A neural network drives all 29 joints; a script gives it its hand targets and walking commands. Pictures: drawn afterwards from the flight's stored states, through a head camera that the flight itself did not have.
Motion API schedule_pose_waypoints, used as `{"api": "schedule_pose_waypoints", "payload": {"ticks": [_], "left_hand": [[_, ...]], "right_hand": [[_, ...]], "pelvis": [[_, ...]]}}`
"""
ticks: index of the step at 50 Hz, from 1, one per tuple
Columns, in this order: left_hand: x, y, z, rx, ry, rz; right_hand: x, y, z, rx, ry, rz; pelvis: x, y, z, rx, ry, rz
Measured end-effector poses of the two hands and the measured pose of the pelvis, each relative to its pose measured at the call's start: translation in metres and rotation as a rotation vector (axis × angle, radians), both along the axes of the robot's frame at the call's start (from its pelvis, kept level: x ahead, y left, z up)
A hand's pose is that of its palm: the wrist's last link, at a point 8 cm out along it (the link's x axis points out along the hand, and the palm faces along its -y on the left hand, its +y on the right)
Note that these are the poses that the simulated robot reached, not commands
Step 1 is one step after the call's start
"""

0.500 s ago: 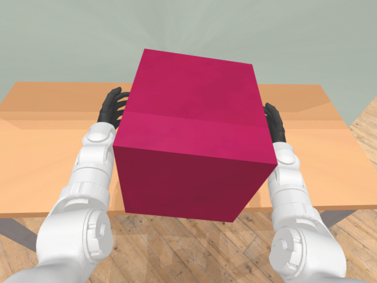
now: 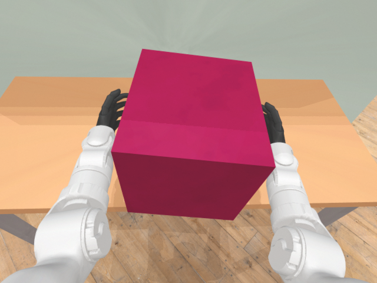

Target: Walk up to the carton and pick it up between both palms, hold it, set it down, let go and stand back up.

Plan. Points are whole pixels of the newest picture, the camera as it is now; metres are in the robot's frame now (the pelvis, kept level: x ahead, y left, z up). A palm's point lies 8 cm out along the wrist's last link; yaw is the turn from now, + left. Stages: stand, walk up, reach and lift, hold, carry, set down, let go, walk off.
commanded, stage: set down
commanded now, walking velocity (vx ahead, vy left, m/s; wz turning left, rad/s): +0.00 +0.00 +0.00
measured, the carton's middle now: (189, 137) +0.45 +0.00 +0.03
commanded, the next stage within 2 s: none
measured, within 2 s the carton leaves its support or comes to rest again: neither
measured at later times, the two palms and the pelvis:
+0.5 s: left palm (105, 129) +0.43 +0.19 +0.08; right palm (270, 138) +0.41 -0.18 +0.08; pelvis +0.00 +0.00 +0.00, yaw +0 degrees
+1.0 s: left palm (104, 132) +0.43 +0.19 +0.07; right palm (269, 138) +0.41 -0.18 +0.08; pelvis +0.00 +0.00 +0.00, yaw +0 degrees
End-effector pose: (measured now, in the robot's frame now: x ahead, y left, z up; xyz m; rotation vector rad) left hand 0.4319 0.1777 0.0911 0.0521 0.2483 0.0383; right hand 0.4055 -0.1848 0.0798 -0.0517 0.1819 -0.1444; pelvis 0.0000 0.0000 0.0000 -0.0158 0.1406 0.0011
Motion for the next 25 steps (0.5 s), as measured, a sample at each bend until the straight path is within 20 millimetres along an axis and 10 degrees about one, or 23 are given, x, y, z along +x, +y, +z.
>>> {"api": "schedule_pose_waypoints", "payload": {"ticks": [25], "left_hand": [[-0.003,0.008,-0.012,0.002,0.003,-0.006]], "right_hand": [[0.001,0.007,0.000,0.004,-0.003,0.010]], "pelvis": [[0.000,0.003,0.000,0.000,0.006,0.001]]}}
